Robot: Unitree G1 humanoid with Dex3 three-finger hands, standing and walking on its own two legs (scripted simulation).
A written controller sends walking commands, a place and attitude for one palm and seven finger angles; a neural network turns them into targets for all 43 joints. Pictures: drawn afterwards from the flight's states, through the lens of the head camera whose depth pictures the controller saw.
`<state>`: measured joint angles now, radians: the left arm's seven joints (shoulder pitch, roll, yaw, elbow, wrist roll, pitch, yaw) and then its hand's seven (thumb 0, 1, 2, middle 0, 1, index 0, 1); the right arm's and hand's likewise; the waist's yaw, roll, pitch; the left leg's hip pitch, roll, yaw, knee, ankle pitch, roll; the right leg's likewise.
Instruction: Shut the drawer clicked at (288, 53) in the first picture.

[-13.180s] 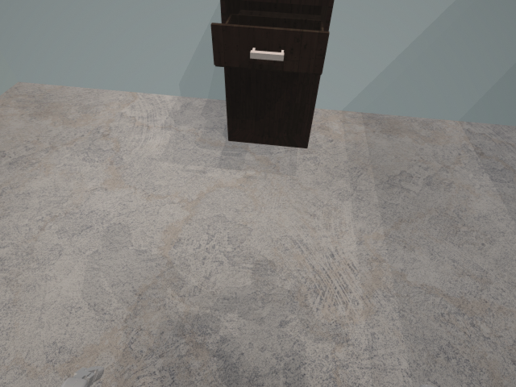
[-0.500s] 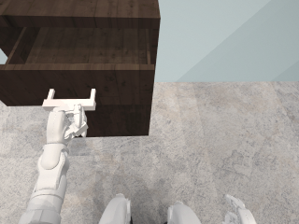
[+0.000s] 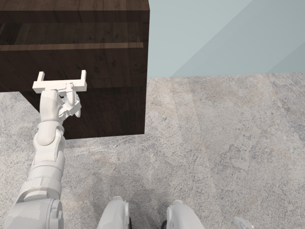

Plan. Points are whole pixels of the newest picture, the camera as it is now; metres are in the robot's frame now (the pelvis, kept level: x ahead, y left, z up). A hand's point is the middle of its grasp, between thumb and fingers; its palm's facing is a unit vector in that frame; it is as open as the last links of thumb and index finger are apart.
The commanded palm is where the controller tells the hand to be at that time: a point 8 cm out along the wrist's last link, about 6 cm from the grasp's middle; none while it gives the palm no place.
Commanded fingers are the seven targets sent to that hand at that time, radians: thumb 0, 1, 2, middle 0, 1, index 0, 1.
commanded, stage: push the drawer shut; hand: left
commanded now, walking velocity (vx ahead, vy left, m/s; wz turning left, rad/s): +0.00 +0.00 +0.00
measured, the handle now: (61, 80) +0.50 +0.25 +0.04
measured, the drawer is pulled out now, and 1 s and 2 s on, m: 0.10 0.00 0.00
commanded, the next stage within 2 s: pull the fist back off the drawer in 1.14 s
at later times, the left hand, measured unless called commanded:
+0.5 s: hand (77, 85) +0.48 +0.21 +0.04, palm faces +0.09 -1.00 -0.03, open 3.2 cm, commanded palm +0.47 +0.25 +0.04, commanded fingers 0.00 0.90 0.90 -1.40 -1.60 -1.40 -1.60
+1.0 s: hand (76, 72) +0.53 +0.22 +0.04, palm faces +0.10 -0.99 -0.03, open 3.0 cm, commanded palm +0.53 +0.24 +0.04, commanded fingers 0.00 0.90 0.90 -1.40 -1.60 -1.40 -1.60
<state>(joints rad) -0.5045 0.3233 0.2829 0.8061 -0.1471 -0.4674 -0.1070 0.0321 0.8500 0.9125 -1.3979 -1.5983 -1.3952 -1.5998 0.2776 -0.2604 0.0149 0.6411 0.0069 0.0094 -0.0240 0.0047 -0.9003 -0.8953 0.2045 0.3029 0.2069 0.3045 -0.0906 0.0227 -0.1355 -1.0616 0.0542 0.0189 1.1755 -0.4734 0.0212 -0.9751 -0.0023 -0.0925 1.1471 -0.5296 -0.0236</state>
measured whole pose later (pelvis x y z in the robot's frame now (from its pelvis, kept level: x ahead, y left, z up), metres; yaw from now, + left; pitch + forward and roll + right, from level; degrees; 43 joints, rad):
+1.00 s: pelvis -0.01 +0.01 -0.02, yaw -2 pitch +27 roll -5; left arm -0.95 0.56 0.44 1.22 -0.02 -0.46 -0.16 0.00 0.69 0.91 -1.40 -1.60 -1.39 -1.60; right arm 0.36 -0.26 0.06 0.64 -0.03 0.09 0.00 0.00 -0.90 -0.89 0.21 0.30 0.21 0.30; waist -0.20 0.03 -0.12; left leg -1.24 0.07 0.00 1.26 -0.49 0.04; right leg -1.13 0.02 -0.11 1.18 -0.52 -0.01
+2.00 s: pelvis +0.01 +0.02 +0.00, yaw -2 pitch +25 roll -5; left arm -0.78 0.47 0.42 1.06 -0.08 -0.44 -0.12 0.02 0.88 0.90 -1.40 -1.60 -1.40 -1.60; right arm 0.36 -0.26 0.04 0.62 -0.02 0.08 0.03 0.00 -0.90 -0.89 0.21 0.30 0.21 0.30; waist -0.16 0.03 -0.14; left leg -1.15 0.07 0.03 1.20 -0.49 0.05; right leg -1.05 0.02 -0.08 1.13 -0.51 0.00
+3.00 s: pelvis +0.04 +0.00 +0.10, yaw +0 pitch -2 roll +0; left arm 0.30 0.32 0.18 -0.18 -0.10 -0.06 0.10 0.02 0.89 0.90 -1.40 -1.60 -1.40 -1.60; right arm 0.19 -0.24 0.05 0.57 0.03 -0.03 -0.08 0.01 -0.90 -0.90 0.20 0.30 0.21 0.30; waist 0.04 0.06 -0.02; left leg -0.19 0.02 0.05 0.50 -0.27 0.02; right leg -0.12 0.00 -0.05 0.47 -0.31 -0.01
